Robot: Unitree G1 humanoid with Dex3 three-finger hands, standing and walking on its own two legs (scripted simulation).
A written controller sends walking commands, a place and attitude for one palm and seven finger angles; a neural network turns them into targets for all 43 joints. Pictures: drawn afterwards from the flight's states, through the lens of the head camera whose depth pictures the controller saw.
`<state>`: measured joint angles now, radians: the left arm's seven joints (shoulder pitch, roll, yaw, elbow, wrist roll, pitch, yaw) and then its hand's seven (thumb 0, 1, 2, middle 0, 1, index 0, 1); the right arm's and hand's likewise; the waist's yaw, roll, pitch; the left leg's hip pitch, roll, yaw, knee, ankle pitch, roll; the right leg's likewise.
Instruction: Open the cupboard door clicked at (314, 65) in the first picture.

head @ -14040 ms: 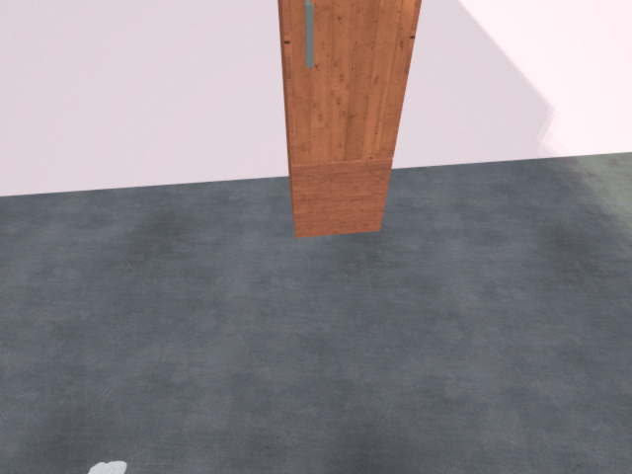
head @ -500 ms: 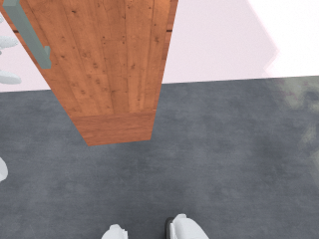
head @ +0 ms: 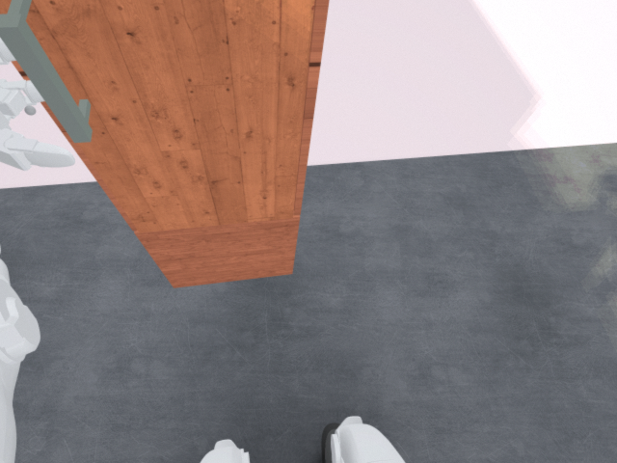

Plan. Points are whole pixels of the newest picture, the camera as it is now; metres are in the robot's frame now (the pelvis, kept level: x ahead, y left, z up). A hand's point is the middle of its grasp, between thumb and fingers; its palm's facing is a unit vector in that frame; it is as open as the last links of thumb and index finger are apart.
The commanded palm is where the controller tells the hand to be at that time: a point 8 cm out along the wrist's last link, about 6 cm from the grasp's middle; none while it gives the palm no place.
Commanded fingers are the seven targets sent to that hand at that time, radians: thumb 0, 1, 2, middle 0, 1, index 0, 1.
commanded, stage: slide the fingers in behind the handle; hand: left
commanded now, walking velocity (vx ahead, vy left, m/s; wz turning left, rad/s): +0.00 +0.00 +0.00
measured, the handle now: (54, 75) +0.55 +0.25 +0.13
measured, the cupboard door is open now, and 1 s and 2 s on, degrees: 0 0 2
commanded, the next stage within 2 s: close the thumb around the handle in 0.88 s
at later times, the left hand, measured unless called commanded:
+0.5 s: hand (71, 109) +0.50 +0.23 +0.13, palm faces +0.05 -1.00 +0.00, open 14.0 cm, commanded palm +0.48 +0.28 +0.12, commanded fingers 0.00 -0.50 0.30 -0.30 -1.20 -0.30 -1.20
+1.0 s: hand (70, 111) +0.50 +0.23 +0.12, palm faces +0.06 -1.00 -0.01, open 14.0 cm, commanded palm +0.48 +0.28 +0.12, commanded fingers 0.00 -0.39 0.35 -0.31 -1.21 -0.31 -1.21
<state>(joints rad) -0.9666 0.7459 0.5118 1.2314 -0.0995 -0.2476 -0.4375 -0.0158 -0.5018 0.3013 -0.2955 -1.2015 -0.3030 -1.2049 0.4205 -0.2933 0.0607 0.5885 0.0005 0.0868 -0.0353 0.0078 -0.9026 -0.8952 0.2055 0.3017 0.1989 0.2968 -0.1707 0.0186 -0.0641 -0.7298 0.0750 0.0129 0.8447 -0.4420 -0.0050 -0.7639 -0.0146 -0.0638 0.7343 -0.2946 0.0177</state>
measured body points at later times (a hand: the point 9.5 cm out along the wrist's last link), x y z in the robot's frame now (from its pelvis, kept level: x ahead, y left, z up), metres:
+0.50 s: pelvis +0.00 +0.00 +0.00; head +0.10 +0.01 +0.44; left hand +0.49 +0.28 +0.13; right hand +0.01 -0.26 -0.11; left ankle -0.03 +0.12 -0.70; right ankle +0.02 -0.14 -0.70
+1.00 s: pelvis -0.01 +0.00 +0.00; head +0.10 +0.01 +0.44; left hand +0.49 +0.28 +0.13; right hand -0.01 -0.28 -0.11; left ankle -0.03 +0.12 -0.70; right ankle +0.02 -0.14 -0.70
